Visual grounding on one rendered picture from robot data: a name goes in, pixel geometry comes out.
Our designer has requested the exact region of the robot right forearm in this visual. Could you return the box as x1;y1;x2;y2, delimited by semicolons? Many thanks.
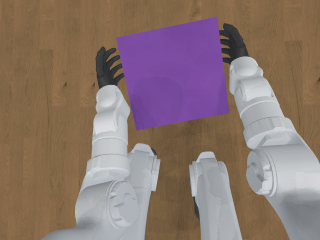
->
229;56;320;167

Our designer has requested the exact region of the carton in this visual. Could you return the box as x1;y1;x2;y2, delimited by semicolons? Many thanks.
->
116;17;229;131

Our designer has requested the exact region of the robot left thigh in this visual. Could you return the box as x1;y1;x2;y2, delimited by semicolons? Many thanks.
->
120;150;161;240

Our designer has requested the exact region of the robot right upper arm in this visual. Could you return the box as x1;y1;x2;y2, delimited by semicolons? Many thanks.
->
246;143;320;240

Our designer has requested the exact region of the robot left upper arm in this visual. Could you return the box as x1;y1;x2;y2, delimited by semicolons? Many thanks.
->
41;179;139;240

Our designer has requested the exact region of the robot right hand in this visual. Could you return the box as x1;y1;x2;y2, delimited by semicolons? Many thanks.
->
219;23;249;65

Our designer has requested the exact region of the robot left forearm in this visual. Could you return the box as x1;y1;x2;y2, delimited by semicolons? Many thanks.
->
75;85;131;208

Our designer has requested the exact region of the robot right thigh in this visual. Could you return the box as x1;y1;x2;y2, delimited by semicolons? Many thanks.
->
189;157;243;240

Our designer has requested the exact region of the robot thigh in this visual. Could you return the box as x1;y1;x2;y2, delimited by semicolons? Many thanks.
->
120;150;161;240
189;157;243;240

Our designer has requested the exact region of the robot left hand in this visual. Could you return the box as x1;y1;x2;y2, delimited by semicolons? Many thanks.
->
95;47;125;89

